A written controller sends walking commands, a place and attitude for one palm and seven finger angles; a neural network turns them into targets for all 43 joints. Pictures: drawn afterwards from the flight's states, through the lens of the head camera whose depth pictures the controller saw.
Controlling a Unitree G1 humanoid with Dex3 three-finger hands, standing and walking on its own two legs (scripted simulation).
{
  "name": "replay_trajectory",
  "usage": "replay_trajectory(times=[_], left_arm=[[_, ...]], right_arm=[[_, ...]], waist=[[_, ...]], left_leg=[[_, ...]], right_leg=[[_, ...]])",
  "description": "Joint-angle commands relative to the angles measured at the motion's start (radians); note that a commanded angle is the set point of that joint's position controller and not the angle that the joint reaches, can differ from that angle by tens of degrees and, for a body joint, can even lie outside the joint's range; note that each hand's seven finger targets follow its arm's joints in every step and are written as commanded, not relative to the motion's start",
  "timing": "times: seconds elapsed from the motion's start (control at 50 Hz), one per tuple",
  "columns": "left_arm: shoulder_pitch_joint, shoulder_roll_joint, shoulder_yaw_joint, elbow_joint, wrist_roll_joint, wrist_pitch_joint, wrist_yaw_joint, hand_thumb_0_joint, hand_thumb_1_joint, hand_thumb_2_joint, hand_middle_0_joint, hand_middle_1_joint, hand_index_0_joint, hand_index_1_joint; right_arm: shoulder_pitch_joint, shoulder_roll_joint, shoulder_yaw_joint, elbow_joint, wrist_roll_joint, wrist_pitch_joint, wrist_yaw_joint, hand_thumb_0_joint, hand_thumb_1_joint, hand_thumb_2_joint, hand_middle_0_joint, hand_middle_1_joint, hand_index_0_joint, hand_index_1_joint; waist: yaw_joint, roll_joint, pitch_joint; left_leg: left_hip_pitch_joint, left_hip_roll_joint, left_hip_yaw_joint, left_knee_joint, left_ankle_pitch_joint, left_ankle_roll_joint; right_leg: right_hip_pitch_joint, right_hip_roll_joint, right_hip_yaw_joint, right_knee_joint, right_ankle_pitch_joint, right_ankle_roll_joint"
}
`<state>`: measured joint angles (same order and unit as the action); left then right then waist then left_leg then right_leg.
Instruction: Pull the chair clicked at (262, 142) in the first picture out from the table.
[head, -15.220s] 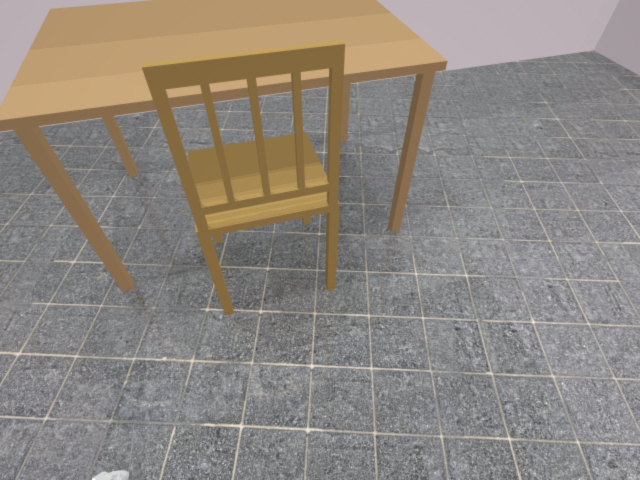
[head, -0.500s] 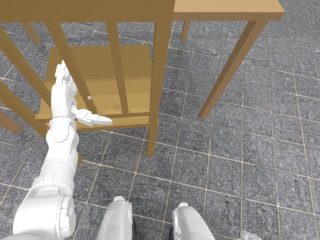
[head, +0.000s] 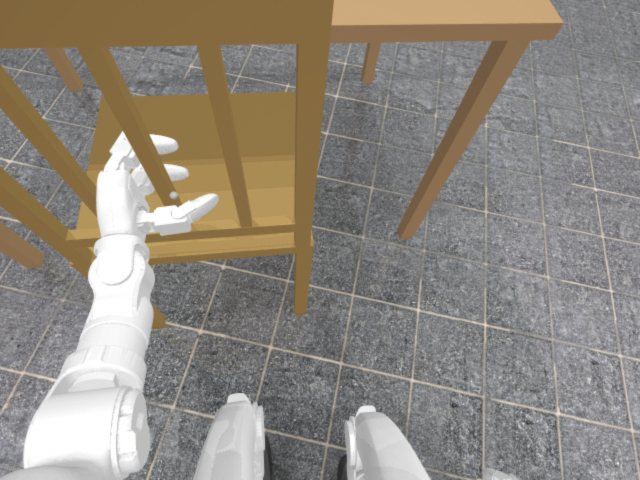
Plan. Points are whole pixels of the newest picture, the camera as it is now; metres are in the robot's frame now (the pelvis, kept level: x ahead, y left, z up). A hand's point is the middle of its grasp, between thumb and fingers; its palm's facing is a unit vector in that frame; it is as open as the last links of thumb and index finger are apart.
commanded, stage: hook a spindle and tug to test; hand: left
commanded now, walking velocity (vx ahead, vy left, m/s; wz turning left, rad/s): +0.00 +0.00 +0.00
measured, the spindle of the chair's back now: (151, 162) +0.49 +0.20 +0.05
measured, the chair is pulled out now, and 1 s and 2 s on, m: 0.00 0.04 0.17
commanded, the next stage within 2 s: step backward, pulling the chair out in 0.84 s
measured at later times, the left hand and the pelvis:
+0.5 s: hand (175, 197) +0.45 +0.17 +0.03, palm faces +0.10 -0.99 -0.01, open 5.3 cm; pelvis +0.02 +0.01 +0.01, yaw -1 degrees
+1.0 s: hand (171, 217) +0.42 +0.17 +0.03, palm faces +0.09 -0.99 -0.06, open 5.4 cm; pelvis +0.03 +0.01 +0.02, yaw +0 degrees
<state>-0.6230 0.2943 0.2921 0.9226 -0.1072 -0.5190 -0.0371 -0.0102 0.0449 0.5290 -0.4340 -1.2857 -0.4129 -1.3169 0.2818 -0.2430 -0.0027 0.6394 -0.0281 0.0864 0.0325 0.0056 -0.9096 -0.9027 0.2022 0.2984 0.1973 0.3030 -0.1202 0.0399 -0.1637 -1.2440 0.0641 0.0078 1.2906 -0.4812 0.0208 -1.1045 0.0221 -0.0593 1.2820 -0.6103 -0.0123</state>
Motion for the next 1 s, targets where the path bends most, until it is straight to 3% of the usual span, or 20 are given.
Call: replay_trajectory(times=[0.0, 0.08, 0.12, 0.16, 0.2, 0.28, 0.32, 0.42, 0.48, 0.54, 0.58, 0.64, 0.72, 0.86, 0.9, 0.92, 0.94, 0.96, 0.98], left_arm=[[-0.320, 0.173, 0.015, -0.211, 0.012, -0.084, -0.024, 0.000, 0.564, 0.756, -0.500, -1.450, -0.500, -1.450], [-0.268, 0.187, 0.034, -0.240, 0.000, -0.080, -0.035, 0.000, 0.788, 0.852, -0.500, -1.450, -0.500, -1.450], [-0.262, 0.179, 0.028, -0.238, -0.005, -0.071, -0.040, 0.000, 0.900, 0.900, -0.500, -1.450, -0.500, -1.450], [-0.260, 0.190, 0.035, -0.255, -0.008, -0.072, -0.040, 0.000, 0.900, 0.900, -0.500, -1.450, -0.500, -1.450], [-0.208, 0.145, 0.012, -0.265, -0.014, -0.064, -0.039, 0.000, 0.900, 0.900, -0.500, -1.450, -0.500, -1.450], [-0.150, 0.125, -0.005, -0.315, -0.015, -0.055, -0.028, 0.000, 0.900, 0.900, -0.500, -1.450, -0.500, -1.450], [-0.104, 0.108, -0.021, -0.359, -0.010, -0.056, -0.021, 0.000, 0.900, 0.900, -0.500, -1.450, -0.500, -1.450], [0.005, 0.093, -0.032, -0.425, -0.019, -0.049, -0.011, 0.000, 0.900, 0.900, -0.500, -1.450, -0.500, -1.450], [0.078, 0.090, -0.026, -0.458, -0.024, -0.051, -0.010, 0.000, 0.900, 0.900, -0.500, -1.450, -0.500, -1.450], [0.106, 0.066, -0.049, -0.486, -0.031, -0.048, -0.011, 0.000, 0.900, 0.900, -0.500, -1.450, -0.500, -1.450], [0.151, 0.073, -0.036, -0.511, -0.038, -0.050, -0.012, 0.000, 0.900, 0.900, -0.500, -1.450, -0.500, -1.450], [0.173, 0.051, -0.053, -0.536, -0.043, -0.047, -0.015, 0.000, 0.900, 0.900, -0.500, -1.450, -0.500, -1.450], [0.251, 0.034, -0.067, -0.589, -0.049, -0.044, -0.018, 0.000, 0.900, 0.900, -0.500, -1.450, -0.500, -1.450], [0.217, 0.030, -0.081, -0.582, -0.035, -0.043, -0.006, 0.000, 0.900, 0.900, -0.500, -1.450, -0.500, -1.450], [0.153, 0.022, -0.097, -0.583, -0.025, -0.046, -0.005, 0.000, 0.900, 0.900, -0.500, -1.450, -0.500, -1.450], [0.109, -0.019, -0.144, -0.584, -0.021, -0.044, -0.005, 0.000, 0.900, 0.900, -0.500, -1.450, -0.500, -1.450], [-0.091, 0.319, -0.022, -0.762, 0.075, 0.075, 0.082, 0.000, 0.900, 0.900, -0.500, -1.450, -0.500, -1.450], [-0.095, 0.273, -0.045, -0.790, 0.076, 0.141, 0.120, 0.000, 0.900, 0.900, -0.500, -1.450, -0.500, -1.450], [0.022, 0.189, -0.088, -0.685, 0.079, 0.205, 0.137, 0.000, 0.900, 0.900, -0.500, -1.450, -0.500, -1.450]], right_arm=[[0.109, -0.165, -0.062, -0.072, -0.003, -0.019, -0.013, 0.000, -0.900, -0.900, 0.200, 0.300, 0.200, 0.300], [0.104, -0.164, -0.063, -0.081, 0.001, -0.018, -0.011, 0.000, -0.900, -0.900, 0.200, 0.300, 0.200, 0.300], [0.099, -0.161, -0.060, -0.087, 0.003, -0.016, -0.011, 0.000, -0.900, -0.900, 0.200, 0.300, 0.200, 0.300], [0.105, -0.164, -0.060, -0.088, 0.002, -0.018, -0.012, 0.000, -0.900, -0.900, 0.200, 0.300, 0.200, 0.300], [0.098, -0.160, -0.062, -0.096, 0.005, -0.018, -0.007, 0.000, -0.900, -0.900, 0.200, 0.300, 0.200, 0.300], [0.097, -0.161, -0.067, -0.105, 0.006, -0.018, -0.003, 0.000, -0.900, -0.900, 0.200, 0.300, 0.200, 0.300], [0.095, -0.155, -0.068, -0.113, 0.006, -0.018, 0.002, 0.000, -0.900, -0.900, 0.200, 0.300, 0.200, 0.300], [0.089, -0.153, -0.069, -0.126, 0.009, -0.020, 0.010, 0.000, -0.900, -0.900, 0.200, 0.300, 0.200, 0.300], [0.087, -0.150, -0.069, -0.135, 0.010, -0.025, 0.013, 0.000, -0.900, -0.900, 0.200, 0.300, 0.200, 0.300], [0.083, -0.147, -0.070, -0.137, 0.011, -0.029, 0.014, 0.000, -0.900, -0.900, 0.200, 0.300, 0.200, 0.300], [0.081, -0.146, -0.070, -0.144, 0.011, -0.034, 0.015, 0.000, -0.900, -0.900, 0.200, 0.300, 0.200, 0.300], [0.074, -0.142, -0.071, -0.145, 0.011, -0.037, 0.014, 0.000, -0.900, -0.900, 0.200, 0.300, 0.200, 0.300], [0.067, -0.139, -0.074, -0.155, 0.012, -0.046, 0.016, 0.000, -0.900, -0.900, 0.200, 0.300, 0.200, 0.300], [0.055, -0.141, -0.074, -0.146, 0.009, -0.053, 0.008, 0.000, -0.900, -0.900, 0.200, 0.300, 0.200, 0.300], [0.052, -0.142, -0.074, -0.137, 0.008, -0.053, 0.005, 0.000, -0.900, -0.900, 0.200, 0.300, 0.200, 0.300], [0.049, -0.138, -0.072, -0.136, 0.007, -0.053, 0.004, 0.000, -0.900, -0.900, 0.200, 0.300, 0.200, 0.300], [0.080, -0.151, -0.071, -0.201, 0.057, 0.015, -0.035, 0.000, -0.900, -0.900, 0.200, 0.300, 0.200, 0.300], [0.102, -0.135, -0.067, -0.230, 0.063, 0.026, -0.066, 0.000, -0.900, -0.900, 0.200, 0.300, 0.200, 0.300], [0.072, -0.128, -0.057, -0.216, 0.066, 0.035, -0.085, 0.000, -0.900, -0.900, 0.200, 0.300, 0.200, 0.300]], waist=[[-0.007, 0.043, -0.468], [0.007, 0.056, -0.495], [0.001, 0.041, -0.468], [0.005, 0.060, -0.472], [0.012, 0.062, -0.474], [0.016, 0.054, -0.494], [0.029, 0.075, -0.496], [0.033, 0.024, -0.485], [0.050, 0.044, -0.488], [0.043, 0.025, -0.467], [0.058, 0.039, -0.473], [0.052, 0.019, -0.468], [0.067, 0.037, -0.478], [0.049, 0.018, -0.434], [0.039, 0.042, -0.441], [0.022, 0.044, -0.443], [0.079, 0.140, -0.682], [0.063, 0.167, -0.642], [0.054, 0.147, -0.568]], left_leg=[[0.489, -0.035, -0.053, -0.110, 0.299, 0.008], [0.501, -0.034, -0.048, -0.113, 0.333, 0.005], [0.471, -0.036, -0.041, -0.114, 0.323, 0.007], [0.489, -0.033, -0.047, -0.117, 0.336, 0.004], [0.518, -0.032, -0.050, -0.126, 0.354, 0.001], [0.542, -0.030, -0.049, -0.132, 0.392, -0.001], [0.563, -0.030, -0.047, -0.139, 0.424, -0.004], [0.555, -0.029, -0.040, -0.150, 0.458, -0.002], [0.575, -0.028, -0.040, -0.157, 0.501, -0.006], [0.568, -0.028, -0.036, -0.157, 0.501, -0.006], [0.577, -0.029, -0.034, -0.161, 0.528, -0.007], [0.574, -0.029, -0.031, -0.156, 0.539, -0.005], [0.605, -0.024, -0.036, -0.162, 0.586, -0.011], [0.580, -0.026, -0.042, -0.149, 0.544, -0.009], [0.595, -0.023, -0.050, -0.144, 0.539, -0.013], [0.609, -0.023, -0.055, -0.142, 0.529, -0.012], [0.928, -0.014, -0.025, -0.339, 0.481, 0.009], [0.988, -0.031, -0.027, -0.374, 0.527, 0.012], [0.966, -0.024, -0.037, -0.395, 0.579, 0.014]], right_leg=[[0.086, 0.021, 0.034, -0.195, 0.344, -0.014], [0.116, 0.022, 0.035, -0.190, 0.386, -0.014], [0.129, 0.021, 0.037, -0.195, 0.393, -0.011], [0.120, 0.023, 0.034, -0.188, 0.394, -0.014], [0.111, 0.023, 0.025, -0.192, 0.395, -0.015], [0.124, 0.023, 0.022, -0.191, 0.432, -0.014], [0.138, 0.024, 0.020, -0.190, 0.455, -0.017], [0.191, 0.026, 0.020, -0.198, 0.516, -0.013], [0.204, 0.026, 0.018, -0.190, 0.548, -0.016], [0.214, 0.024, 0.019, -0.197, 0.562, -0.012], [0.230, 0.022, 0.019, -0.194, 0.583, -0.014], [0.237, 0.021, 0.020, -0.193, 0.604, -0.010], [0.240, 0.018, 0.017, -0.190, 0.613, -0.011], [0.203, 0.016, 0.015, -0.184, 0.575, -0.011], [0.168, 0.014, 0.012, -0.175, 0.546, -0.012], [0.150, 0.015, 0.009, -0.180, 0.532, -0.011], [0.526, -0.044, 0.092, -0.370, 0.612, -0.024], [0.554, -0.034, 0.082, -0.420, 0.711, -0.020], [0.540, -0.041, 0.077, -0.431, 0.753, -0.013]])
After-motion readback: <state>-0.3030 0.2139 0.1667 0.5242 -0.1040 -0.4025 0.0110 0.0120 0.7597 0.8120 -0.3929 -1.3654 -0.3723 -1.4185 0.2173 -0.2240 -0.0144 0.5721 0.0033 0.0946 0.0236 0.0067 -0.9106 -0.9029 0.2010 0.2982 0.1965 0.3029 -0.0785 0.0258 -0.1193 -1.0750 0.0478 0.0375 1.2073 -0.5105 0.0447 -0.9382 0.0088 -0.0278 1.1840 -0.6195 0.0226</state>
